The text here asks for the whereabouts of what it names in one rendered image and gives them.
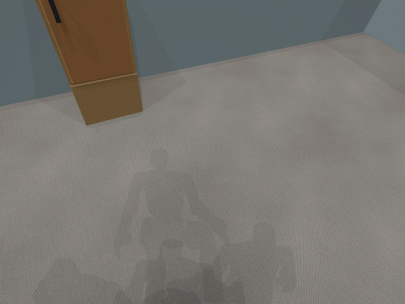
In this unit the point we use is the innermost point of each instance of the handle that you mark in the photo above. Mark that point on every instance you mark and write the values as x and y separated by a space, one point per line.
54 10

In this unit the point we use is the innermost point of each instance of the cupboard door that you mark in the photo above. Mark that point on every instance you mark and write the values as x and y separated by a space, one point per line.
92 37

